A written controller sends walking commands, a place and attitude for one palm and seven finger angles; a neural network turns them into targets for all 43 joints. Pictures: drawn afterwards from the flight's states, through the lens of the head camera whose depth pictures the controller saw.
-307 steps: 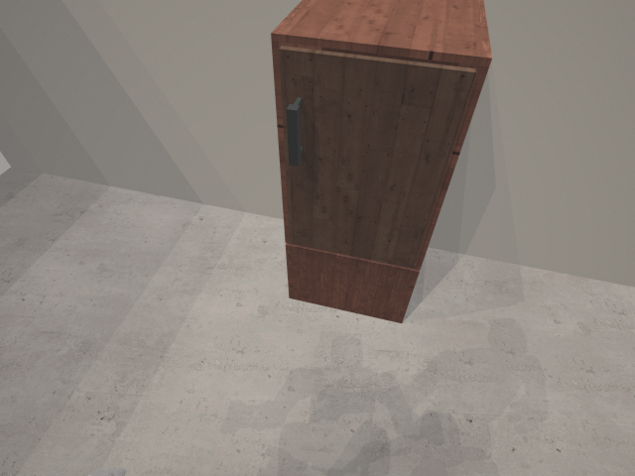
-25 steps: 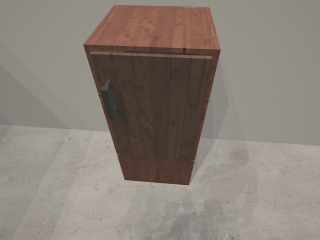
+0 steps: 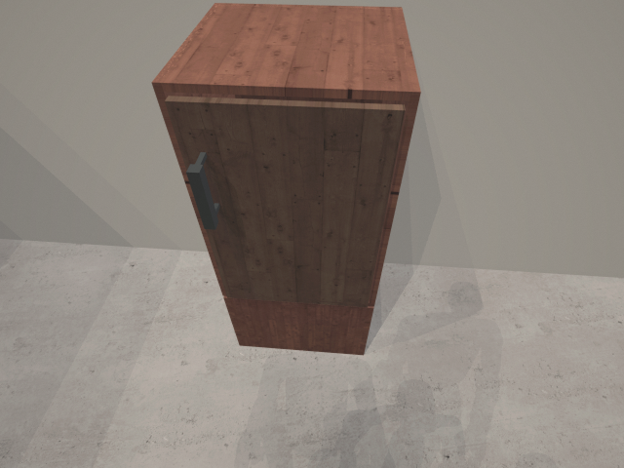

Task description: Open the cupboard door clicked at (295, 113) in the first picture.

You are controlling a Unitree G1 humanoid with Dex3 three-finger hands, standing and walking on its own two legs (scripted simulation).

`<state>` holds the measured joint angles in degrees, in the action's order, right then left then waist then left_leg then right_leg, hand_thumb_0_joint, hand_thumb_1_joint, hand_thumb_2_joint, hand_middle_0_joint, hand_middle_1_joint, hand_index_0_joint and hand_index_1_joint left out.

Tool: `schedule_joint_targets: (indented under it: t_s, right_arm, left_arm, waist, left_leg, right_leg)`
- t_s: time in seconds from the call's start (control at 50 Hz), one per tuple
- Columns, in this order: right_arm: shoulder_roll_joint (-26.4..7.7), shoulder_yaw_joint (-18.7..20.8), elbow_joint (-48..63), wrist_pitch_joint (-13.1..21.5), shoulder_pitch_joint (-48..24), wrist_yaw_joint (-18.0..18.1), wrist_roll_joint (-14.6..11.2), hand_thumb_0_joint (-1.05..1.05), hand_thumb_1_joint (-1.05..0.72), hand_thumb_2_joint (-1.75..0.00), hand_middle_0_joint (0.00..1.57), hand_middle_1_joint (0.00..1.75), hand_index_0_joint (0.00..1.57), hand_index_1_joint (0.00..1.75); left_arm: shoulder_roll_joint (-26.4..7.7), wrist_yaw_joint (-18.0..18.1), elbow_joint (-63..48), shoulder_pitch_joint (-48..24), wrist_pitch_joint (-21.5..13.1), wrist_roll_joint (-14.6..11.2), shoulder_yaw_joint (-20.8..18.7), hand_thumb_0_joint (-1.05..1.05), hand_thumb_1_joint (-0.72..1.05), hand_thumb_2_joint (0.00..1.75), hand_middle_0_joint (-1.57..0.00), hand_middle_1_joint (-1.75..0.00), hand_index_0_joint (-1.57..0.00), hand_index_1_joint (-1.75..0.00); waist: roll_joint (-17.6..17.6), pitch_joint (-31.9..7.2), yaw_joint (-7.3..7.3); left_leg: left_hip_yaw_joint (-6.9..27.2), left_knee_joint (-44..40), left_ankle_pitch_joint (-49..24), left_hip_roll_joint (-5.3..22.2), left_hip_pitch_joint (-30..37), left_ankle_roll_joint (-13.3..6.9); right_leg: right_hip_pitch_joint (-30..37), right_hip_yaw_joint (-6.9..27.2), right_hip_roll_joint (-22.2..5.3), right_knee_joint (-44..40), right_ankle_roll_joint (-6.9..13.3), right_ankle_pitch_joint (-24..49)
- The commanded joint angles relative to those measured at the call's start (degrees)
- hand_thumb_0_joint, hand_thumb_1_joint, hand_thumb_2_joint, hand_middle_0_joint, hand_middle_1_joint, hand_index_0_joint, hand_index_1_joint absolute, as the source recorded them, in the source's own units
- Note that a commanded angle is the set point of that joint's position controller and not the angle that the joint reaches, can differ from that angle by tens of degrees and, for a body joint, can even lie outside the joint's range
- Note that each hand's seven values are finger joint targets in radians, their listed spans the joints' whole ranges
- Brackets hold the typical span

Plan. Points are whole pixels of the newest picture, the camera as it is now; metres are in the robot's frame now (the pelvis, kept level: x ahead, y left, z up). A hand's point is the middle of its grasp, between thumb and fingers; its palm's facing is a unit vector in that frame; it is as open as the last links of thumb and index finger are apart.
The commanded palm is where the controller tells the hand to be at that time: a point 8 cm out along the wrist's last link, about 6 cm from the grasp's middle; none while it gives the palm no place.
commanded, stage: look again from close up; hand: left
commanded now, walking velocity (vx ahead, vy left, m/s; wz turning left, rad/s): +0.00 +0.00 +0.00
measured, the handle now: (206, 191) +0.58 +0.24 +0.00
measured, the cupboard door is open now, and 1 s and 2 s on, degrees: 0 0 0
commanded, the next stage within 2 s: raise the hand with hooked fingers in 0.30 s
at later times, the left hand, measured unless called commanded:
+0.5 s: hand out of the picture +0.06 +0.18 -0.13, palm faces +0.20 -0.95 -0.25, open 7.2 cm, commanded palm +0.11 +0.21 -0.07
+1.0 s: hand (173, 449) +0.15 +0.19 -0.04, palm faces +0.06 -1.00 -0.08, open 9.7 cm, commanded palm +0.15 +0.24 -0.04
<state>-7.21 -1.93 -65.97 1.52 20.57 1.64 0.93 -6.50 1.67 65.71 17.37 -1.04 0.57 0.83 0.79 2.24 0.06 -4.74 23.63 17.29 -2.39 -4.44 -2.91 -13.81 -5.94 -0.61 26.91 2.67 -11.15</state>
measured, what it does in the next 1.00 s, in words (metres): lowers itself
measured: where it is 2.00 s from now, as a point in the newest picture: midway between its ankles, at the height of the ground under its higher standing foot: outside the picture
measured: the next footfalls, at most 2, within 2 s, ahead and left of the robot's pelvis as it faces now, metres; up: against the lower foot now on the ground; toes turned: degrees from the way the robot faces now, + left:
none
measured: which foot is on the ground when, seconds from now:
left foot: down 0.00-1.00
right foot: down 0.00-1.00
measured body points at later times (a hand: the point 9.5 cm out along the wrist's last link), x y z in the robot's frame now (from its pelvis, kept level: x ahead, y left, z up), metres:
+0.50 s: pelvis +0.01 -0.01 +0.00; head +0.01 -0.02 +0.45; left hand +0.05 +0.23 -0.11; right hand +0.02 -0.24 -0.16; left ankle -0.04 +0.08 -0.74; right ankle +0.04 -0.09 -0.74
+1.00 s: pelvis -0.03 -0.02 -0.09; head +0.02 +0.00 +0.36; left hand +0.15 +0.24 -0.04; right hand +0.21 -0.22 -0.13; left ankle -0.04 +0.08 -0.74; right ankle +0.04 -0.09 -0.74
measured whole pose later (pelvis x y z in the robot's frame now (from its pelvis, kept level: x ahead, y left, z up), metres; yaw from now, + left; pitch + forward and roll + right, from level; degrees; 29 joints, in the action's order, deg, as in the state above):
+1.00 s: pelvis -0.03 -0.02 -0.09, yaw +2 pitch +13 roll -1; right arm -13.4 -1.1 -25.6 12.8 9.4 0.8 -0.9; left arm -13.7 -16.6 0.8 24.0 -27.8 -13.7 -9.8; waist -1.2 -6.9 2.4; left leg -0.2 67.7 34.2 0.4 -46.3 -1.4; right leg -51.5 -10.8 -1.2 62.5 5.5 -24.2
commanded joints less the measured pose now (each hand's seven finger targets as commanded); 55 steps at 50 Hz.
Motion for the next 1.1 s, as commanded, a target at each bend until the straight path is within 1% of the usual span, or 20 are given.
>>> schedule_joint_targets:
  t_s: [0.0,0.36,0.38,0.4,0.42,0.44,0.46,0.48,0.52,0.54,0.58,0.6,0.64,0.66,0.74,0.8,0.88,0.94,1.02,1.08]
  right_arm:
    - [-4.1,1.0,0.8,0.6,4.0,0.6,-0.2,0.00,-0.90,-0.90,0.20,0.30,0.20,0.30]
    - [-3.4,1.3,0.5,0.6,4.1,0.9,-0.3,0.00,-0.90,-0.90,0.20,0.30,0.20,0.30]
    - [-6.0,2.2,4.7,1.0,-3.6,0.5,-1.1,0.00,-0.90,-0.90,0.20,0.30,0.20,0.30]
    - [-18.9,3.3,26.6,10.7,-2.8,2.7,-2.6,0.00,-0.90,-0.90,0.20,0.30,0.20,0.30]
    - [-12.9,2.1,24.0,15.4,-9.1,4.2,-2.7,0.00,-0.90,-0.90,0.20,0.30,0.20,0.30]
    - [-10.6,3.4,23.8,17.2,-8.4,3.9,-4.2,0.00,-0.90,-0.90,0.20,0.30,0.20,0.30]
    - [-10.9,2.7,22.3,17.8,-7.0,3.7,-4.0,0.00,-0.90,-0.90,0.20,0.30,0.20,0.30]
    - [-13.5,3.5,25.6,19.0,-8.5,3.8,-4.3,0.00,-0.90,-0.90,0.20,0.30,0.20,0.30]
    - [-15.4,4.6,29.1,20.5,-7.3,3.3,-2.2,0.00,-0.90,-0.90,0.20,0.30,0.20,0.30]
    - [-15.2,5.1,31.3,21.0,-7.2,2.4,-2.0,0.00,-0.90,-0.90,0.20,0.30,0.20,0.30]
    - [-14.2,6.1,35.3,21.2,-9.3,0.7,-1.8,0.00,-0.90,-0.90,0.20,0.30,0.20,0.30]
    - [-14.1,6.5,37.3,21.1,-10.3,-0.4,-1.7,0.00,-0.90,-0.90,0.20,0.30,0.20,0.30]
    - [-15.1,7.5,40.7,19.6,-11.5,-2.8,-1.6,0.00,-0.90,-0.90,0.20,0.30,0.20,0.30]
    - [-15.4,7.8,42.7,18.7,-13.4,-3.4,-1.5,0.00,-0.90,-0.90,0.20,0.30,0.20,0.30]
    - [-15.2,7.4,49.9,13.6,-15.4,-2.4,-2.8,0.00,-0.90,-0.90,0.20,0.30,0.20,0.30]
    - [-13.6,6.8,50.9,12.1,-12.3,-1.5,-2.8,0.00,-0.90,-0.90,0.20,0.30,0.20,0.30]
    - [-13.1,5.5,48.6,12.5,-8.6,-0.3,-2.1,0.00,-0.90,-0.90,0.20,0.30,0.20,0.30]
    - [-14.5,4.1,46.0,13.9,-9.1,0.3,-2.3,0.00,-0.90,-0.90,0.20,0.30,0.20,0.30]
    - [-14.9,3.6,45.3,15.1,-9.6,1.2,-3.7,0.00,-0.90,-0.90,0.20,0.30,0.20,0.30]
    - [-14.7,3.2,45.5,15.1,-10.2,1.5,-3.8,0.00,-0.90,-0.90,0.20,0.30,0.20,0.30]
  left_arm:
    - [-4.9,0.5,-1.8,2.8,-0.9,-0.3,-0.7,0.00,0.90,0.90,-0.20,-0.30,-0.20,-0.30]
    - [-4.7,0.6,-2.2,3.4,-0.9,-0.1,-0.9,0.00,0.90,0.90,-0.20,-0.30,-0.20,-0.30]
    - [-8.2,3.0,0.5,9.9,-1.6,0.4,-1.6,0.00,0.90,0.90,-0.20,-0.30,-0.20,-0.30]
    - [-17.8,1.8,-87.2,-34.8,-14.0,-12.3,-3.1,0.00,0.88,0.89,-0.20,-0.32,-0.20,-0.32]
    - [-14.7,5.3,-76.2,-15.9,-10.3,-7.7,-4.1,0.00,0.85,0.88,-0.20,-0.33,-0.20,-0.33]
    - [-4.3,7.2,-65.3,-0.3,-2.2,-8.8,1.1,0.00,0.83,0.87,-0.21,-0.34,-0.21,-0.34]
    - [2.5,5.7,-62.7,2.0,-0.7,-9.8,5.3,0.00,0.81,0.86,-0.21,-0.36,-0.21,-0.36]
    - [-0.6,4.7,-67.7,-1.3,-3.0,-11.3,3.7,0.00,0.78,0.85,-0.21,-0.37,-0.21,-0.37]
    - [-3.6,1.9,-66.4,0.2,-8.7,-10.4,0.4,0.00,0.74,0.83,-0.21,-0.40,-0.21,-0.40]
    - [-3.6,-0.6,-62.3,3.0,-11.4,-10.5,-1.0,0.00,0.71,0.82,-0.21,-0.42,-0.21,-0.42]
    - [-2.6,-6.9,-57.2,13.9,-19.3,-12.3,-4.5,0.00,0.67,0.80,-0.22,-0.45,-0.22,-0.45]
    - [-1.9,-10.6,-57.6,16.9,-23.8,-13.7,-5.2,0.00,0.64,0.79,-0.22,-0.47,-0.22,-0.47]
    - [-6.9,-18.3,-56.3,19.9,-31.8,-15.3,-11.3,0.00,0.60,0.77,-0.22,-0.50,-0.22,-0.50]
    - [-9.1,-21.2,-57.8,18.2,-34.9,-15.1,-12.7,0.00,0.57,0.76,-0.22,-0.51,-0.22,-0.51]
    - [-11.3,-21.7,-66.5,11.5,-29.8,-17.0,-14.2,0.00,0.48,0.72,-0.23,-0.57,-0.23,-0.57]
    - [-13.0,-17.7,-76.5,3.6,-28.9,-16.0,-14.7,0.00,0.41,0.69,-0.24,-0.62,-0.24,-0.62]
    - [-13.7,-16.0,-84.9,-3.8,-32.6,-14.4,-12.9,0.00,0.32,0.65,-0.24,-0.68,-0.24,-0.68]
    - [-14.5,-19.6,-80.0,-7.0,-31.6,-15.4,-11.2,0.00,0.25,0.62,-0.25,-0.72,-0.25,-0.72]
    - [-17.0,-23.5,-72.6,-4.7,-24.8,-17.4,-14.5,0.00,0.15,0.58,-0.25,-0.78,-0.25,-0.78]
    - [-19.0,-24.1,-71.1,-3.3,-20.2,-19.5,-19.1,0.00,0.08,0.55,-0.26,-0.82,-0.26,-0.82]
  waist:
    - [-0.9,3.9,0.01]
    - [-1.2,3.0,0.02]
    - [-5.7,2.8,3.21]
    - [10.3,-26.7,-5.57]
    - [17.7,-25.5,-0.97]
    - [13.8,-12.0,-2.26]
    - [4.6,-5.2,-2.00]
    - [-2.5,-1.0,-2.61]
    - [-15.8,-4.0,-4.20]
    - [-14.1,-3.1,-3.07]
    - [-17.4,-5.0,0.97]
    - [-14.7,-6.9,1.86]
    - [-5.3,-9.6,3.44]
    - [-3.4,-10.9,2.91]
    - [-6.2,-15.9,3.60]
    - [3.1,-18.6,1.71]
    - [4.3,-22.8,-2.54]
    - [5.1,-19.8,-4.37]
    - [0.8,-21.5,-2.42]
    - [-1.1,-23.7,-0.27]
  left_leg:
    - [7.2,-6.5,-3.5,8.1,-10.4,0.1]
    - [6.7,-5.1,-6.2,8.3,-9.0,0.2]
    - [2.7,7.1,-9.1,8.2,-12.0,2.0]
    - [5.8,-1.0,-16.6,2.9,-0.9,0.9]
    - [4.9,-1.5,-24.1,3.9,-0.9,1.9]
    - [6.6,-2.7,-22.5,4.5,-6.6,4.0]
    - [6.8,-0.8,-18.1,4.4,-9.2,3.0]
    - [8.2,1.5,-11.9,3.7,-12.8,1.8]
    - [7.8,7.9,-5.5,2.0,-18.4,0.4]
    - [7.1,10.9,-3.4,1.0,-22.2,0.8]
    - [5.8,16.2,0.3,0.5,-31.2,2.0]
    - [5.1,18.9,1.1,-0.1,-34.1,2.5]
    - [4.2,24.6,0.7,-0.9,-37.5,3.7]
    - [3.6,27.4,0.9,-1.1,-39.6,3.5]
    - [2.5,30.9,4.7,-1.7,-46.6,1.9]
    - [3.5,32.0,3.9,-0.3,-44.8,1.5]
    - [5.7,34.5,0.3,1.7,-42.4,0.8]
    - [7.2,35.0,1.2,2.2,-43.0,0.9]
    - [7.3,31.5,4.9,1.8,-45.1,0.9]
    - [7.6,28.7,2.0,1.6,-43.7,1.1]
  right_leg:
    - [5.1,8.8,-7.0,-4.3,1.3,3.2]
    - [5.7,8.8,-7.0,-4.2,1.3,7.0]
    - [6.3,10.7,-9.4,-1.5,-2.2,39.0]
    - [11.8,10.2,-5.1,1.6,-1.1,19.8]
    - [10.1,7.9,-1.6,2.9,1.1,7.8]
    - [1.5,5.3,-0.8,3.4,0.3,-0.1]
    - [-2.1,2.6,-0.7,2.3,-0.5,0.1]
    - [-4.8,2.9,-0.6,0.9,-1.0,-0.5]
    - [-9.2,3.5,-1.0,1.4,-1.9,-7.3]
    - [-11.5,4.8,-1.7,3.0,-1.6,-10.7]
    - [-12.8,6.4,-2.2,8.0,-1.3,-14.8]
    - [-12.9,7.0,-2.3,10.8,-0.9,-13.7]
    - [-12.9,9.2,-3.0,16.6,0.6,-8.9]
    - [-14.1,9.9,-3.1,18.6,0.9,-7.5]
    - [-14.0,15.1,-3.0,19.3,-0.3,-13.5]
    - [-17.2,14.5,-2.0,20.6,-0.3,-14.5]
    - [-20.0,11.2,-0.5,24.2,-0.6,-8.1]
    - [-23.3,9.2,0.3,24.8,-0.5,-9.3]
    - [-18.7,9.0,-0.3,20.9,-1.5,-16.1]
    - [-14.4,7.8,-0.4,20.1,-1.4,-14.0]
